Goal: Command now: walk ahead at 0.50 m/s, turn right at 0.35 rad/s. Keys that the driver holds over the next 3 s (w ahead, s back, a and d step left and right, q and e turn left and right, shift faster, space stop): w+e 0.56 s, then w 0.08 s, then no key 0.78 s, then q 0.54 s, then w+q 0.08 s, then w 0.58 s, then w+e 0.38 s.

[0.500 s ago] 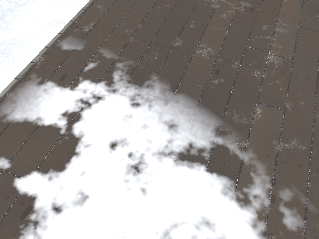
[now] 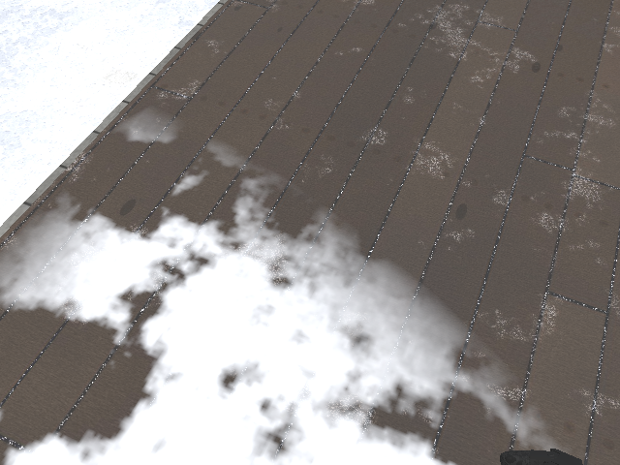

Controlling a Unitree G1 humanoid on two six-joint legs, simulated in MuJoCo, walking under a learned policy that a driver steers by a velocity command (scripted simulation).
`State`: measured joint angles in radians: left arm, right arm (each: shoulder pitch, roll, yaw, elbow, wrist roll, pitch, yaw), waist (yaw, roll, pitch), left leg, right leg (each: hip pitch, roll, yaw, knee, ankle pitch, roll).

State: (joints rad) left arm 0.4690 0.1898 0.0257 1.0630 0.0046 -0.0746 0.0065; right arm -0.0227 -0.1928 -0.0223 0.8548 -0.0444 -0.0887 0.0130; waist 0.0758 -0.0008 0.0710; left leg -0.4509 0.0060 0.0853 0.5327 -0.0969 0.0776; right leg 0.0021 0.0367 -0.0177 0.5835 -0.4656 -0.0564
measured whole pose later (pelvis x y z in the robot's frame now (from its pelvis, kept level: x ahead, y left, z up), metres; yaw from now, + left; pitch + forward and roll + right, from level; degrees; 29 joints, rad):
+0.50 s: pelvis +0.25 -0.04 +0.00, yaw -16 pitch +1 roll +1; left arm 0.01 0.21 0.05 0.80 0.04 -0.01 -0.06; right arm 0.41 -0.20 -0.05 1.01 -0.02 -0.08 -0.02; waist -0.05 -0.01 0.07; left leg 0.09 0.06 0.34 0.41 -0.46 -0.03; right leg -0.48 0.00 -0.14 0.60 -0.19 -0.16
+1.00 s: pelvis +0.47 -0.11 +0.01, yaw -25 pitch +0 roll -1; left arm 0.34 0.21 0.03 0.98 0.01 -0.05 0.03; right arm 0.15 -0.21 -0.02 0.88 -0.02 -0.04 -0.01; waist 0.04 0.03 0.07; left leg -0.43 0.00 0.06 0.55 -0.07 0.05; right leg 0.00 0.14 0.01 0.37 -0.36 -0.11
